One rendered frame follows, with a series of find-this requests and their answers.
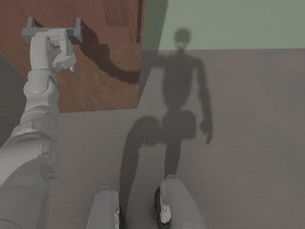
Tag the drawer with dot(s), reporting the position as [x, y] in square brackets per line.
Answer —
[102, 21]

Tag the left robot thigh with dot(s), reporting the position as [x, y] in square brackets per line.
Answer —
[104, 209]

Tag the left robot forearm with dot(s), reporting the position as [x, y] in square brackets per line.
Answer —
[40, 117]

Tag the robot left upper arm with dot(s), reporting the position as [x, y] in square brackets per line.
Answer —
[26, 171]

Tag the left robot hand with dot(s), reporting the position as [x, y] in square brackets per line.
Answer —
[44, 57]

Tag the handle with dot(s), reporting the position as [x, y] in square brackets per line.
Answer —
[75, 35]

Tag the cabinet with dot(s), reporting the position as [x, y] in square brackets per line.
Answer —
[105, 77]

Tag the right robot shin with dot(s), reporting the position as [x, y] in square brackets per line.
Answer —
[165, 214]

